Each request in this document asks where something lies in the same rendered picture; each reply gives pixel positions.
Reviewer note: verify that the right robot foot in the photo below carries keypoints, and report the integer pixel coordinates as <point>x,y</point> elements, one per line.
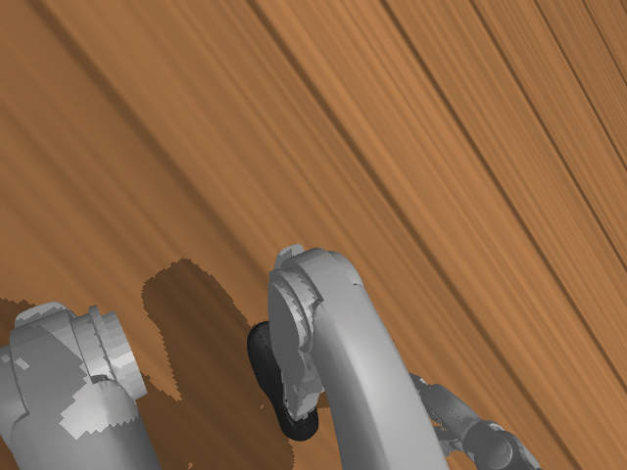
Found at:
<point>268,375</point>

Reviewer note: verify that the right robot hand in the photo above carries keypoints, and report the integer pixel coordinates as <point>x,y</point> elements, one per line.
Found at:
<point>446,409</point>

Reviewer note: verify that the right robot arm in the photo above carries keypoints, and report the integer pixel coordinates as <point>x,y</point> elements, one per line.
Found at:
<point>490,447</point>

